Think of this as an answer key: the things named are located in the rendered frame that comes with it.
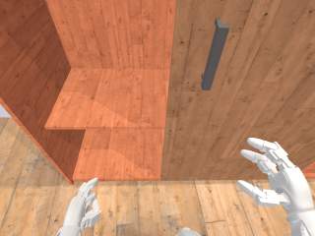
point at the right robot forearm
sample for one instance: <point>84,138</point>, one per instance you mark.
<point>302,222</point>

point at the wardrobe door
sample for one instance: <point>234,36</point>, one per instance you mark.
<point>309,169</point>
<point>264,88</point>

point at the right robot hand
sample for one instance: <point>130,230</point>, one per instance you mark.
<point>296,193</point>

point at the handle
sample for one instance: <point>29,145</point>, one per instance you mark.
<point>214,57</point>

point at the left robot hand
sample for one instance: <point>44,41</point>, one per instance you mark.
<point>77,214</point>

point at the left robot forearm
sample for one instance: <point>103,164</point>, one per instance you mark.
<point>69,230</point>

